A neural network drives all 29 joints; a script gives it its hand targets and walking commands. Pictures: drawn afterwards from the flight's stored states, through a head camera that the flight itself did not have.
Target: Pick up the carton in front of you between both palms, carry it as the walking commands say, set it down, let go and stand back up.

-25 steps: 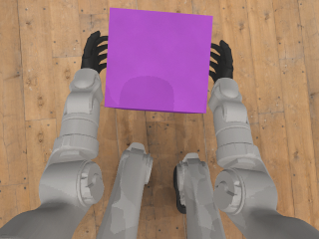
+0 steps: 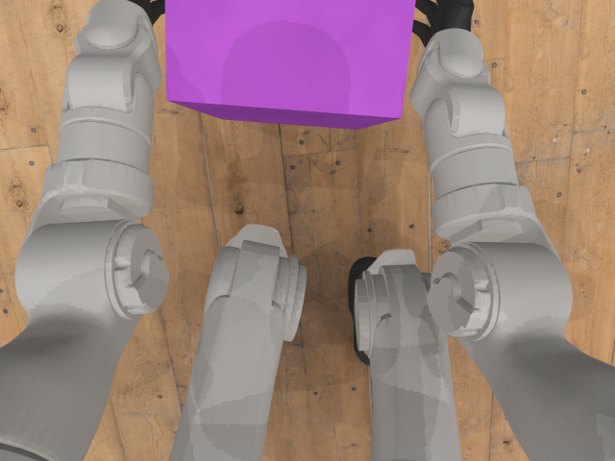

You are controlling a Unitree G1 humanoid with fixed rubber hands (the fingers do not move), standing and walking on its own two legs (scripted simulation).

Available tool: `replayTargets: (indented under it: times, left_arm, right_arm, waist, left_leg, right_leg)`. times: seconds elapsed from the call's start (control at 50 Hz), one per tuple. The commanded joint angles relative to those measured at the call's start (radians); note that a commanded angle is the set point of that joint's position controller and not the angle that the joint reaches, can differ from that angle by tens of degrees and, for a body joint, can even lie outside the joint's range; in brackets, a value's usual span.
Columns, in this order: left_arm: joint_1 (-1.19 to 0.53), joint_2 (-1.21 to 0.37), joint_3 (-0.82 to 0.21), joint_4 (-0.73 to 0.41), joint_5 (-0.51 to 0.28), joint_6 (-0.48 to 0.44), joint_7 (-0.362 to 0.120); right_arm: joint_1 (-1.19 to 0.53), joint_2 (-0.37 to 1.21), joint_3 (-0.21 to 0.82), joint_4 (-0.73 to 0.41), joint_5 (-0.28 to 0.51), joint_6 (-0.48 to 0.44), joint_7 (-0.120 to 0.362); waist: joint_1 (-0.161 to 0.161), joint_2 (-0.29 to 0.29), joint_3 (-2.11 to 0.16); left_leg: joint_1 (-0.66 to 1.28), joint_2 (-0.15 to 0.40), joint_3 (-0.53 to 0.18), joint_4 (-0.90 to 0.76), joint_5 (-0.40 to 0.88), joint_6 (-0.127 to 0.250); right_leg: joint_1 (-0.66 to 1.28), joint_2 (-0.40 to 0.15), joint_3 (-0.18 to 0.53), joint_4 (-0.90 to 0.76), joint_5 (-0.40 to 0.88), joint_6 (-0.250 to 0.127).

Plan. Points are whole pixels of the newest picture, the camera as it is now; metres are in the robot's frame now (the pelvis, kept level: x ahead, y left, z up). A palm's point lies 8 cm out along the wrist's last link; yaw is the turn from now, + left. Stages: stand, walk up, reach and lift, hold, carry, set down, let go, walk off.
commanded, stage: set down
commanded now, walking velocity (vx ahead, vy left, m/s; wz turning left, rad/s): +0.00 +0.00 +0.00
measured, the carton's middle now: (293, 29) +0.53 +0.11 -0.25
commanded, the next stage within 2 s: none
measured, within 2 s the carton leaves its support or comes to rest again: rests again in 0.50 s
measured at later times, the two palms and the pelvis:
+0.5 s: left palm (152, 19) +0.50 +0.26 -0.20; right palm (439, 44) +0.54 -0.05 -0.20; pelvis +0.00 -0.01 -0.02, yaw +1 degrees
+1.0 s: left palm (150, 22) +0.50 +0.26 -0.21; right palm (441, 46) +0.54 -0.05 -0.21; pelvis -0.01 -0.01 -0.04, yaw +1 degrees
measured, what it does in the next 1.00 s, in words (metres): stands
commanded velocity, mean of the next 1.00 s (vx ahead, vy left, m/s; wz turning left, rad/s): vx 0.00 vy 0.00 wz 0.00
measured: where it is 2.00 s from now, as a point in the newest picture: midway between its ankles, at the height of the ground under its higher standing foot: (308, 315)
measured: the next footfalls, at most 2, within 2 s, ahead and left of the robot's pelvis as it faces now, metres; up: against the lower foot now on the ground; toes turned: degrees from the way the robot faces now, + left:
none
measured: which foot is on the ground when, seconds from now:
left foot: down 0.00-1.00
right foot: down 0.00-1.00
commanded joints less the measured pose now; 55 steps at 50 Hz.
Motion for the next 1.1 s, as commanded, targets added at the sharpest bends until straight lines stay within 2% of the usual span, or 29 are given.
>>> replayTargets:
  times: [0.0, 0.02, 0.04, 0.06, 0.08, 0.1, 0.14, 0.16, 0.26, 0.28, 0.32, 0.44, 0.46, 0.48, 0.52, 0.66, 0.68, 0.7, 0.72, 0.74, 0.78, 0.8, 0.82, 0.94, 0.98, 1.0, 1.04, 1.06, 1.08]
  left_arm:
    - [-0.623, -0.804, -0.387, -0.113, -0.145, -0.052, -0.237]
    - [-0.624, -0.842, -0.408, -0.109, -0.167, -0.054, -0.238]
    - [-0.62, -0.827, -0.377, -0.086, -0.16, -0.055, -0.245]
    - [-0.618, -0.814, -0.405, -0.087, -0.157, -0.049, -0.248]
    - [-0.577, -0.836, -0.381, -0.062, -0.164, -0.044, -0.254]
    - [-0.582, -0.833, -0.378, -0.052, -0.165, -0.044, -0.255]
    - [-0.582, -0.817, -0.365, -0.064, -0.173, -0.047, -0.264]
    - [-0.541, -0.839, -0.365, -0.025, -0.161, -0.043, -0.269]
    - [-0.548, -0.813, -0.299, 0.039, -0.127, -0.041, -0.297]
    - [-0.546, -0.81, -0.303, 0.023, -0.119, -0.042, -0.302]
    - [-0.55, -0.793, -0.283, 0.034, -0.123, -0.049, -0.299]
    - [-0.598, -0.743, -0.288, 0.014, -0.126, -0.067, -0.302]
    - [-0.556, -0.708, -0.27, 0.045, -0.097, -0.066, -0.299]
    - [-0.59, -0.72, -0.259, 0.034, -0.125, -0.07, -0.3]
    - [-0.58, -0.718, -0.285, 0.028, -0.115, -0.074, -0.296]
    - [-0.594, -0.677, -0.264, 0.065, -0.103, -0.073, -0.303]
    - [-0.569, -0.64, -0.26, 0.073, -0.086, -0.069, -0.3]
    - [-0.544, -0.642, -0.239, 0.109, -0.078, -0.065, -0.298]
    - [-0.561, -0.664, -0.242, 0.084, -0.075, -0.068, -0.301]
    - [-0.552, -0.643, -0.222, 0.103, -0.072, -0.065, -0.304]
    - [-0.531, -0.629, -0.217, 0.11, -0.059, -0.058, -0.307]
    - [-0.523, -0.613, -0.195, 0.118, -0.047, -0.055, -0.311]
    - [-0.516, -0.614, -0.188, 0.131, -0.034, -0.051, -0.309]
    - [-0.46, -0.528, -0.152, 0.178, -0.002, -0.049, -0.304]
    - [-0.479, -0.498, -0.143, 0.164, 0.006, -0.058, -0.298]
    - [-0.456, -0.482, -0.129, 0.182, 0.006, -0.059, -0.295]
    - [-0.429, -0.418, -0.099, 0.22, 0.024, -0.065, -0.284]
    - [-0.446, -0.387, -0.099, 0.197, 0.012, -0.074, -0.275]
    - [-0.426, -0.321, -0.092, 0.196, 0.011, -0.084, -0.253]
  right_arm:
    - [-0.682, 0.836, 0.474, -0.136, 0.125, -0.032, 0.224]
    - [-0.688, 0.844, 0.465, -0.139, 0.13, -0.043, 0.223]
    - [-0.682, 0.849, 0.484, -0.115, 0.127, -0.044, 0.219]
    - [-0.682, 0.88, 0.497, -0.123, 0.162, -0.041, 0.22]
    - [-0.718, 0.825, 0.508, -0.165, 0.165, -0.05, 0.22]
    - [-0.721, 0.845, 0.513, -0.153, 0.167, -0.048, 0.216]
    - [-0.679, 0.836, 0.517, -0.119, 0.164, -0.047, 0.216]
    - [-0.659, 0.863, 0.502, -0.085, 0.164, -0.049, 0.217]
    - [-0.636, 0.831, 0.432, -0.046, 0.107, -0.047, 0.225]
    - [-0.63, 0.849, 0.434, -0.049, 0.132, -0.046, 0.23]
    - [-0.653, 0.816, 0.419, -0.054, 0.116, -0.052, 0.229]
    - [-0.673, 0.79, 0.411, -0.005, 0.138, -0.057, 0.229]
    - [-0.66, 0.775, 0.436, -0.018, 0.154, -0.06, 0.233]
    - [-0.688, 0.754, 0.436, -0.017, 0.14, -0.065, 0.235]
    - [-0.675, 0.763, 0.436, -0.01, 0.166, -0.071, 0.238]
    - [-0.642, 0.715, 0.376, 0.075, 0.121, -0.069, 0.247]
    - [-0.646, 0.688, 0.37, 0.054, 0.138, -0.067, 0.254]
    - [-0.653, 0.684, 0.364, 0.068, 0.12, -0.067, 0.255]
    - [-0.634, 0.685, 0.339, 0.08, 0.112, -0.065, 0.259]
    - [-0.62, 0.665, 0.338, 0.094, 0.097, -0.063, 0.259]
    - [-0.599, 0.637, 0.321, 0.113, 0.084, -0.061, 0.263]
    - [-0.602, 0.631, 0.304, 0.115, 0.071, -0.062, 0.261]
    - [-0.612, 0.614, 0.303, 0.103, 0.077, -0.062, 0.265]
    - [-0.541, 0.547, 0.267, 0.169, 0.034, -0.047, 0.265]
    - [-0.553, 0.563, 0.268, 0.174, 0.041, -0.043, 0.265]
    - [-0.534, 0.54, 0.248, 0.179, 0.026, -0.044, 0.263]
    - [-0.491, 0.452, 0.203, 0.177, -0.002, -0.053, 0.246]
    - [-0.521, 0.433, 0.22, 0.176, 0.016, -0.049, 0.242]
    - [-0.472, 0.356, 0.193, 0.175, 0.01, -0.056, 0.226]
  waist:
    - [0.101, -0.007, -1.284]
    - [0.057, -0.012, -1.299]
    - [0.088, -0.044, -1.275]
    - [0.13, 0.007, -1.274]
    - [0.105, -0.004, -1.27]
    - [0.122, -0.021, -1.279]
    - [0.104, -0.062, -1.275]
    - [0.128, -0.045, -1.234]
    - [0.086, -0.074, -1.098]
    - [0.129, -0.033, -1.107]
    - [0.097, -0.058, -1.062]
    - [0.117, -0.068, -1.003]
    - [0.162, -0.054, -0.968]
    - [0.102, -0.095, -0.985]
    - [0.138, -0.07, -0.972]
    - [0.095, -0.064, -0.819]
    - [0.131, -0.033, -0.794]
    - [0.099, -0.047, -0.772]
    - [0.114, -0.035, -0.761]
    - [0.075, -0.071, -0.741]
    - [0.093, -0.042, -0.688]
    - [0.077, -0.07, -0.679]
    - [0.1, -0.034, -0.669]
    - [0.084, -0.043, -0.587]
    - [0.113, -0.058, -0.571]
    - [0.084, -0.079, -0.576]
    - [0.078, -0.055, -0.565]
    - [0.125, -0.039, -0.583]
    - [0.089, -0.017, -0.597]
  left_leg:
    - [0.807, -0.001, 0.096, -0.125, 0.494, 0.008]
    - [0.789, -0.008, 0.087, -0.123, 0.499, 0.009]
    - [0.773, -0.004, 0.086, -0.113, 0.509, 0.013]
    - [0.813, -0.002, 0.082, -0.105, 0.542, 0.022]
    - [0.809, -0.001, 0.088, -0.098, 0.533, 0.014]
    - [0.836, 0.0, 0.079, -0.086, 0.561, 0.023]
    - [0.785, 0.004, 0.082, -0.081, 0.541, 0.021]
    - [0.751, 0.0, 0.089, -0.076, 0.532, 0.022]
    - [0.577, 0.005, 0.097, -0.08, 0.402, 0.024]
    - [0.59, 0.003, 0.106, -0.078, 0.393, 0.031]
    - [0.571, 0.006, 0.089, -0.078, 0.395, 0.034]
    - [0.493, 0.011, 0.102, -0.057, 0.353, 0.04]
    - [0.506, 0.016, 0.118, -0.055, 0.368, 0.039]
    - [0.477, 0.02, 0.091, -0.05, 0.358, 0.042]
    - [0.496, 0.013, 0.097, -0.055, 0.372, 0.044]
    - [0.481, 0.02, 0.074, -0.038, 0.297, 0.053]
    - [0.501, 0.019, 0.078, -0.044, 0.297, 0.056]
    - [0.519, 0.024, 0.065, -0.041, 0.293, 0.059]
    - [0.497, 0.014, 0.073, -0.043, 0.286, 0.058]
    - [0.487, 0.021, 0.065, -0.048, 0.251, 0.056]
    - [0.447, 0.024, 0.073, -0.039, 0.212, 0.053]
    - [0.44, 0.024, 0.073, -0.041, 0.215, 0.053]
    - [0.444, 0.023, 0.07, -0.046, 0.207, 0.056]
    - [0.402, 0.033, 0.074, -0.036, 0.138, 0.057]
    - [0.402, 0.03, 0.064, -0.04, 0.148, 0.067]
    - [0.409, 0.025, 0.06, -0.048, 0.139, 0.071]
    - [0.425, 0.035, 0.068, -0.031, 0.14, 0.063]
    - [0.431, 0.038, 0.078, -0.027, 0.157, 0.058]
    - [0.471, 0.044, 0.069, -0.026, 0.164, 0.056]
  right_leg:
    - [0.413, -0.001, -0.12, -0.08, 0.325, -0.05]
    - [0.45, 0.01, -0.128, -0.071, 0.343, -0.049]
    - [0.467, 0.007, -0.116, -0.06, 0.352, -0.051]
    - [0.419, 0.006, -0.106, -0.057, 0.352, -0.05]
    - [0.431, 0.007, -0.121, -0.055, 0.351, -0.047]
    - [0.403, 0.005, -0.117, -0.052, 0.335, -0.042]
    - [0.457, 0.002, -0.12, -0.04, 0.374, -0.042]
    - [0.442, 0.004, -0.11, -0.037, 0.368, -0.046]
    - [0.449, 0.003, -0.099, -0.046, 0.331, -0.057]
    - [0.431, 0.001, -0.091, -0.045, 0.32, -0.058]
    - [0.387, 0.002, -0.097, -0.044, 0.31, -0.064]
    - [0.426, -0.006, -0.082, -0.028, 0.316, -0.06]
    - [0.392, -0.007, -0.061, -0.045, 0.302, -0.065]
    - [0.431, -0.01, -0.078, -0.021, 0.324, -0.065]
    - [0.42, -0.007, -0.074, -0.017, 0.32, -0.068]
    - [0.313, -0.01, -0.084, -0.013, 0.22, -0.073]
    - [0.275, -0.013, -0.083, -0.01, 0.198, -0.073]
    - [0.244, -0.01, -0.093, -0.018, 0.18, -0.07]
    - [0.248, -0.011, -0.086, -0.015, 0.173, -0.073]
    - [0.25, -0.01, -0.103, -0.016, 0.15, -0.071]
    - [0.272, -0.018, -0.086, -0.015, 0.146, -0.078]
    - [0.248, -0.013, -0.088, -0.025, 0.14, -0.077]
    - [0.251, -0.014, -0.083, -0.014, 0.132, -0.083]
    - [0.268, -0.025, -0.075, -0.019, 0.098, -0.08]
    - [0.272, -0.024, -0.067, -0.016, 0.106, -0.078]
    - [0.275, -0.021, -0.083, -0.018, 0.093, -0.069]
    - [0.298, -0.031, -0.074, -0.014, 0.088, -0.068]
    - [0.307, -0.034, -0.061, -0.025, 0.095, -0.069]
    - [0.323, -0.037, -0.071, -0.012, 0.102, -0.061]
